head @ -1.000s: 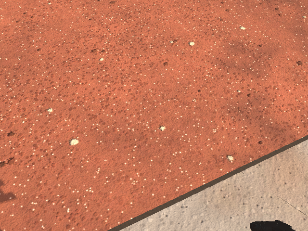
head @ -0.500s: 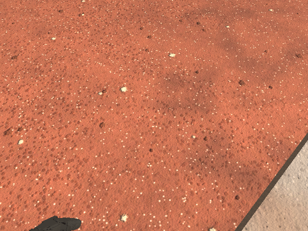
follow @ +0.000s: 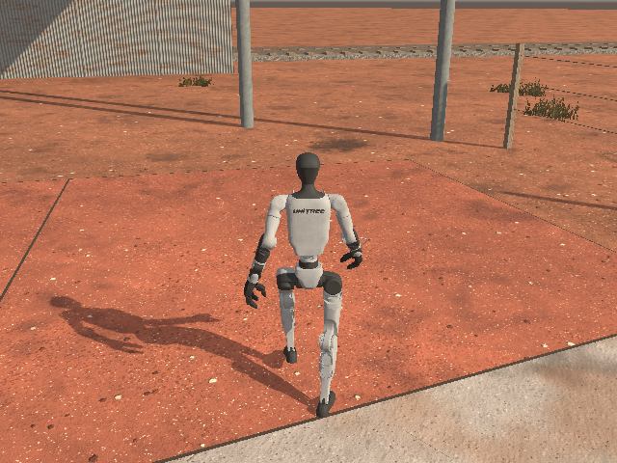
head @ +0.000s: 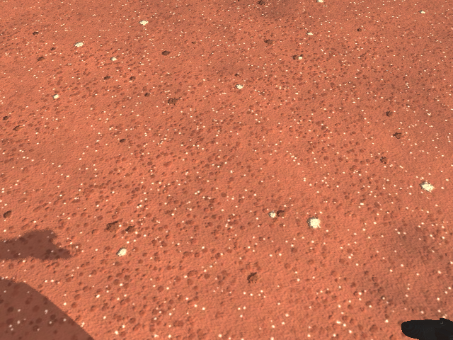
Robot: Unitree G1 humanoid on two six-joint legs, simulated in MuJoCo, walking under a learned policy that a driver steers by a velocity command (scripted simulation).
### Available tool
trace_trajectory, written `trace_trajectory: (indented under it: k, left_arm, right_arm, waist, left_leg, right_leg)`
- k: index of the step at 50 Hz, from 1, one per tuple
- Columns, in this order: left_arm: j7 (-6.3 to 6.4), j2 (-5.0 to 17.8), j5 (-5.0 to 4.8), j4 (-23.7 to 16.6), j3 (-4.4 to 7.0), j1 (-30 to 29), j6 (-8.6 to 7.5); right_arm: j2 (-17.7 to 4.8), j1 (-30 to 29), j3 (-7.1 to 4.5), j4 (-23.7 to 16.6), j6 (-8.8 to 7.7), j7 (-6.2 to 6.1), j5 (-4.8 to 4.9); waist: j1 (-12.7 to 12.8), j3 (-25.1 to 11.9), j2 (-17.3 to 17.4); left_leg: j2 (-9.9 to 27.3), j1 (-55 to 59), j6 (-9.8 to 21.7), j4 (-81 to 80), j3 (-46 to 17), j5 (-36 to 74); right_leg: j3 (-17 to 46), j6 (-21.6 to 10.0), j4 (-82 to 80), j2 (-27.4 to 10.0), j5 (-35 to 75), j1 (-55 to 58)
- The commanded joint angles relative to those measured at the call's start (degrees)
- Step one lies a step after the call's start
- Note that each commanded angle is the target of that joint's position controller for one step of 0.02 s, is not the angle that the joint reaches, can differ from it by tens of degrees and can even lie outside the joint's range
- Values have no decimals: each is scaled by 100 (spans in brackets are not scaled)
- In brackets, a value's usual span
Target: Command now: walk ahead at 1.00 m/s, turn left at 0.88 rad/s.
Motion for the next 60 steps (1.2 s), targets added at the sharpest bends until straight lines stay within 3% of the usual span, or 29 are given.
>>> trace_trajectory:
  k: [1, 3, 5, 6, 7, 8, 9, 11, 15, 16, 17, 21, 24, 25, 26, 27, 28, 30, 32, 35, 37, 45, 46, 47, 48, 49, 52, 56, 60]
  left_arm:
    - [84, 757, -15, -541, 74, -602, -90]
    - [188, 1144, 44, -635, 176, -680, 116]
    - [165, 1268, 126, -844, 240, -1116, 321]
    - [59, 798, 107, -895, 175, -1331, 304]
    - [6, 337, 56, -1629, 4, -745, 171]
    - [21, 557, 103, -1816, -48, -1264, 0]
    - [16, 613, 90, -1819, -73, -1511, -87]
    - [45, 511, 206, -1781, -120, -1550, 27]
    - [42, 324, 201, -1965, -186, -1720, 409]
    - [116, 314, -75, -2219, -93, -2442, 130]
    - [126, 144, -79, -2275, -166, -2653, 27]
    - [14, 111, -111, -2409, -70, -3108, -63]
    - [-8, 469, 13, -2183, 154, -2117, -92]
    - [-14, 666, 88, -1982, 190, -1170, -112]
    - [-68, 704, 285, -1905, 95, -970, -92]
    - [-139, 645, 127, -1796, 129, -981, -42]
    - [-158, 419, -29, -1876, 93, -1558, 48]
    - [-126, 299, -130, -2060, -6, -2288, 295]
    - [-90, 665, -97, -2069, 135, -2313, 430]
    - [-46, 693, -78, -2011, 235, -2074, 495]
    - [16, 788, -162, -2057, 316, -2033, 593]
    - [229, 842, -299, -2178, 496, -1834, 946]
    - [225, 692, -328, -2183, 456, -1707, 961]
    - [216, 499, -377, -2336, 421, -1785, 954]
    - [156, 748, -321, -2335, 505, -1544, 866]
    - [112, 1102, -276, -2172, 603, -1377, 859]
    - [112, 791, -216, -1890, 516, -997, 1019]
    - [-31, 702, -304, -2372, 365, -1859, 924]
    - [-122, 583, -290, -2562, 293, -2199, 795]
  right_arm:
    - [-62, -36, 89, -267, -49, 66, 8]
    - [-365, 925, -18, -28, -55, -21, 31]
    - [-861, 3052, -318, 619, -72, -220, 36]
    - [-1170, 2774, -514, 645, 16, -356, 203]
    - [-1936, 2109, -604, 363, 108, -332, -58]
    - [-1779, 2201, -632, 139, 121, -373, -13]
    - [-1373, 2123, -547, 280, 72, -442, 11]
    - [-1015, 1700, -411, 328, -108, -517, 54]
    - [-966, 1490, -356, 280, -298, -465, 113]
    - [-540, 1121, -291, -28, -387, -554, 431]
    - [-700, 1119, -323, 23, -349, -637, 493]
    - [-558, 2232, -310, 491, -103, -789, 321]
    - [-391, 1738, -286, 271, -92, -808, 246]
    - [-155, 1472, -188, 2, -98, -780, 140]
    - [243, 2803, -58, 108, -124, -705, 156]
    - [-202, 3670, -59, 439, -95, -591, 204]
    - [-473, 3120, -119, 508, 26, -544, 293]
    - [-695, 1463, -213, -1, 146, -655, 72]
    - [-413, 1322, -170, -199, 149, -681, 44]
    - [-58, 1331, -68, -185, 46, -771, 60]
    - [-118, 1184, -82, -179, 84, -791, 84]
    - [-332, 922, -237, -146, -96, -628, 219]
    - [-556, 1111, -316, -105, -103, -649, 170]
    - [-998, 1104, -404, -132, -77, -649, -55]
    - [-870, 595, -381, -286, -88, -639, -267]
    - [-500, 147, -287, -477, -108, -692, -233]
    - [-188, -199, -162, -602, -75, -801, 40]
    - [-628, 933, -290, -402, -119, -824, 83]
    - [-899, 1279, -410, -298, -267, -755, 81]
  waist:
    - [-560, 477, -423]
    - [-1144, -167, -778]
    - [-2056, -1080, -633]
    - [-1799, -661, 559]
    - [-711, -1233, 1494]
    - [-1119, -1667, 337]
    - [-884, -661, -362]
    - [-245, 234, -854]
    - [19, 201, -759]
    - [-167, 143, -799]
    - [-259, -43, -680]
    - [-874, -506, 225]
    - [-130, -901, 606]
    - [296, -1623, 192]
    - [-303, -2594, -1576]
    - [-423, -3246, -1400]
    - [-401, -2495, -991]
    - [-355, -831, -130]
    - [-551, -304, -427]
    - [-569, -841, -773]
    - [-537, -1112, -890]
    - [-524, -685, -1204]
    - [-552, -814, -922]
    - [-450, -770, 522]
    - [-206, -652, 1300]
    - [-51, -509, 960]
    - [-28, -285, 394]
    - [-706, -350, 701]
    - [-853, -141, 623]
  left_leg:
    - [-559, 1500, 279, -805, 602, 261]
    - [-934, 2537, 469, -855, 638, -425]
    - [-1126, 4957, 790, -1201, 41, -1260]
    - [-685, 5613, 960, -1635, -933, -1575]
    - [671, 6953, 2147, -2334, -4219, -1314]
    - [1050, 6968, 2316, -3399, -5356, -2574]
    - [1015, 5918, 1976, -3823, -5155, -2819]
    - [517, 4080, 1570, -3656, -3943, -326]
    - [-345, 2467, 1156, -3354, -2350, 3240]
    - [-557, 2268, 996, -3238, -2386, 2530]
    - [-767, 2288, 781, -3058, -2085, 2268]
    - [-803, 2969, 105, -2498, -2337, 764]
    - [-864, 3543, -313, -859, -2298, 1363]
    - [-1056, 2929, -575, 839, -2023, -273]
    - [-1829, 1613, -876, 2968, -2083, -4715]
    - [-1327, 1463, -890, 3516, -2597, -4226]
    - [-911, 1131, -1008, 3584, -2169, -3764]
    - [-696, 929, -1075, 2831, -1289, -2958]
    - [-705, 1383, -1019, 1799, -1165, -2730]
    - [-854, 1955, -1029, 430, -1078, -2898]
    - [-908, 2138, -1005, -40, -1229, -2573]
    - [-902, 3464, -646, -2637, -1353, -1509]
    - [-298, 4168, -400, -3087, -1661, -1496]
    - [993, 4420, 315, -3467, -3063, -1831]
    - [1713, 3879, 713, -3700, -3782, -1334]
    - [1618, 3584, 663, -3635, -3250, -1032]
    - [860, 3421, 277, -3376, -1877, -547]
    - [1053, 4509, 246, -3994, -1902, -3059]
    - [1390, 4751, 241, -4275, -1739, -3579]
  right_leg:
    - [-148, -152, 20, -1258, 6673, -948]
    - [-74, -122, 1520, -1487, 8433, -556]
    - [194, -303, 4680, -1528, 7432, -1572]
    - [280, -162, 7082, -349, 1923, -3157]
    - [1098, 163, 8840, 257, -650, -5580]
    - [2115, 84, 8710, -16, -265, -6095]
    - [2193, 38, 7976, -334, 46, -6128]
    - [2139, 171, 6867, -673, 54, -5250]
    - [1675, 447, 5027, -671, 348, -3874]
    - [1918, 470, 4213, -382, 782, -3886]
    - [1764, 439, 3271, -199, 1472, -3577]
    - [1643, 226, 1577, 395, 3774, -2735]
    - [1689, -140, 1000, 231, 4319, -1817]
    - [2459, -476, 1526, -763, 6015, -434]
    - [4806, -1833, 1959, -2585, 8193, 1154]
    - [5998, -2283, 1749, -2872, 6337, 1202]
    - [5621, -2221, 1373, -2432, 3889, 503]
    - [4746, -1574, 682, -1433, 1710, -1644]
    - [4259, -1256, 382, -820, 1753, -2675]
    - [3995, -1271, 503, -637, 2888, -2556]
    - [4258, -1246, 448, -654, 1796, -2476]
    - [4917, -715, 330, -288, -547, -3032]
    - [4630, -466, 861, -2, -1023, -3500]
    - [3493, -220, 2308, 676, -1401, -4548]
    - [2828, -4, 3948, 719, -1091, -4845]
    - [2602, 161, 4799, 364, -657, -4804]
    - [2228, 395, 6160, 156, 124, -4876]
    - [1698, 508, 5797, -457, 692, -5931]
    - [1721, 410, 5178, -745, 699, -6072]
